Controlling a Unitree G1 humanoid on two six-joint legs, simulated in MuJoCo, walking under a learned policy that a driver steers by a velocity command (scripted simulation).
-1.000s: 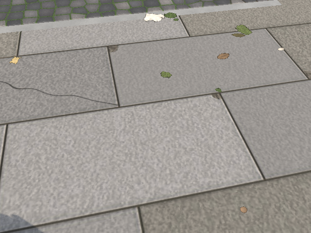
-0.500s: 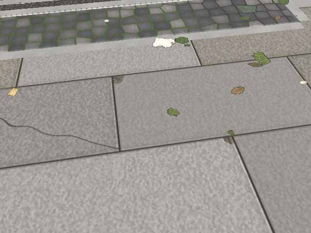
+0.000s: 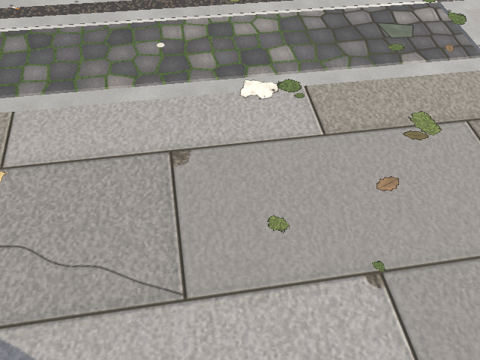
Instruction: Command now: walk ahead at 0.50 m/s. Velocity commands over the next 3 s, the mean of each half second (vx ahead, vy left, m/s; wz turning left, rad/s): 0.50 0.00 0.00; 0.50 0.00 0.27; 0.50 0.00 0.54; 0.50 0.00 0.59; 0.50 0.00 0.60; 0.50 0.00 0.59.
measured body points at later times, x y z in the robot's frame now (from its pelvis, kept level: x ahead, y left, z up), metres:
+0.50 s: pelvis +0.27 -0.04 -0.01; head +0.30 -0.05 +0.44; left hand +0.40 +0.21 -0.14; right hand +0.24 -0.28 -0.16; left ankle +0.12 +0.07 -0.65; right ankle +0.35 -0.10 -0.74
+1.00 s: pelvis +0.54 -0.01 -0.02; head +0.57 +0.00 +0.43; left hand +0.44 +0.21 -0.17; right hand +0.74 -0.20 -0.14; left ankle +0.63 +0.06 -0.74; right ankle +0.36 -0.10 -0.72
